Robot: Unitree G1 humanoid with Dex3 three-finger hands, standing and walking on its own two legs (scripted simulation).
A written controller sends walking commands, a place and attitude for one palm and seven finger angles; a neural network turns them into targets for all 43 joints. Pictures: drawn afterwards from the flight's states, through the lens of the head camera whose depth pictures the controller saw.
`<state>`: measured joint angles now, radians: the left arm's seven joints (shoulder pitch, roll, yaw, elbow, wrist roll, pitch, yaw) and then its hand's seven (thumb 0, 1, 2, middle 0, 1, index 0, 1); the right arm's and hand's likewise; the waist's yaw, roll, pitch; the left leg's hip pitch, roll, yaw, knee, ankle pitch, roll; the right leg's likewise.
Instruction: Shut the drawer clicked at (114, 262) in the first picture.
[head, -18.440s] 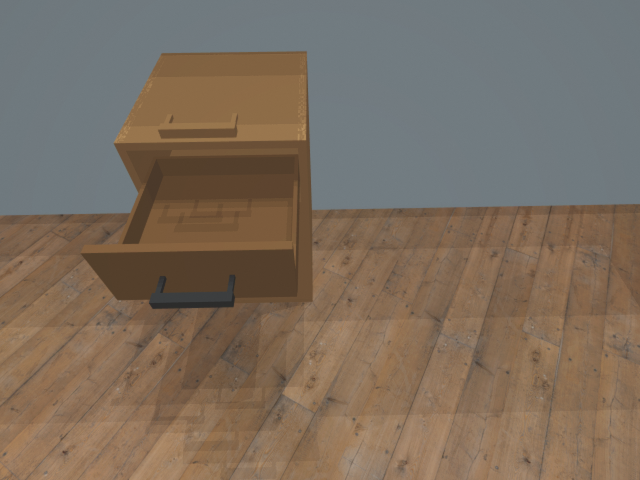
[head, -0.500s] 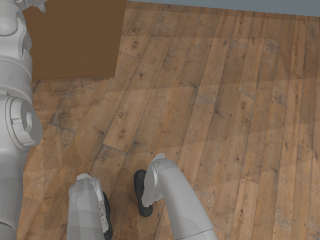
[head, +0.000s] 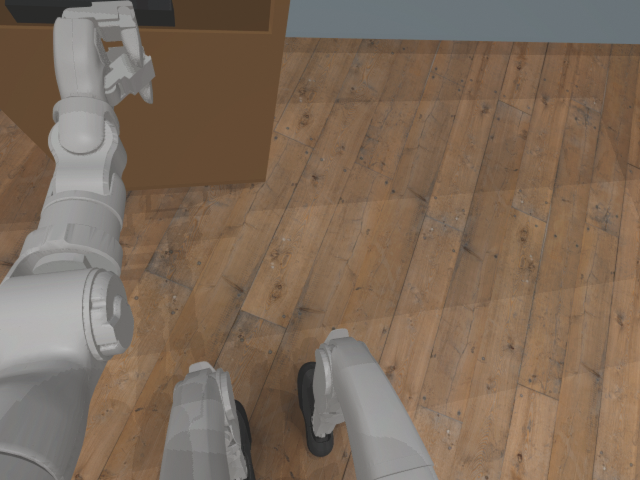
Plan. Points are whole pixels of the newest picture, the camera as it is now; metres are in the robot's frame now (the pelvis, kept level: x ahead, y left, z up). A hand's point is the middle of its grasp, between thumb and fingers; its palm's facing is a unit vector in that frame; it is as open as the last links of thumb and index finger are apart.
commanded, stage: pull the fist back off the drawer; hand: left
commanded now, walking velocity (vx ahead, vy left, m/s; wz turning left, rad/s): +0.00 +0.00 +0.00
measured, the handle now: out of the picture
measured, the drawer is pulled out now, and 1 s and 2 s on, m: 0.00 0.00 0.00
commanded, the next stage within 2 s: draw the hand back to the body in 0.04 s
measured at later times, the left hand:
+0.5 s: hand (50, 116) +0.44 +0.16 +0.13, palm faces +0.06 -1.00 -0.03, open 3.3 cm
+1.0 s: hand out of the picture +0.32 +0.22 +0.26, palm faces +0.27 -0.91 -0.31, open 3.3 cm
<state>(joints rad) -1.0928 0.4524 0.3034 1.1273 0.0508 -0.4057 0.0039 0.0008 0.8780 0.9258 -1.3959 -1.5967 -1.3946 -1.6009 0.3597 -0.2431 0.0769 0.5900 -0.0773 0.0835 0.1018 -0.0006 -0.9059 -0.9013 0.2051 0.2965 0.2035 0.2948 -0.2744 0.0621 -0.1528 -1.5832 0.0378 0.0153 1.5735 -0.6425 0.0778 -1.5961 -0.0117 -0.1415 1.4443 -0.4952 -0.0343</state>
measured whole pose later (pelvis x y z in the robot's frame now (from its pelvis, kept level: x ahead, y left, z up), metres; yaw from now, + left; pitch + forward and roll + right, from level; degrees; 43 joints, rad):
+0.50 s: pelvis +0.06 -0.01 +0.10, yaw +3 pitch +25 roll -3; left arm -0.30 0.23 0.13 0.40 -0.14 -0.30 -0.04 0.02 0.90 0.90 -1.40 -1.60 -1.39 -1.60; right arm 0.26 -0.25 0.03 0.52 0.03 0.05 0.04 0.00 -0.91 -0.90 0.20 0.30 0.20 0.29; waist -0.08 0.03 -0.18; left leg -1.00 0.00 0.01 1.13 -0.57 0.04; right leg -1.03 0.00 -0.12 1.06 -0.47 -0.04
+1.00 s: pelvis +0.07 +0.00 +0.18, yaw +4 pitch +3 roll -1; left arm 0.19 0.31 0.06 -0.06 -0.06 -0.02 0.12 0.02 0.90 0.90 -1.40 -1.60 -1.39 -1.60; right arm 0.23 -0.22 0.08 0.51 0.05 0.03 -0.09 0.01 -0.90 -0.90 0.20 0.30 0.20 0.29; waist 0.01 0.07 -0.06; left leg -0.30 -0.03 0.03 0.65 -0.40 0.05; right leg -0.35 -0.01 -0.08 0.61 -0.31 -0.01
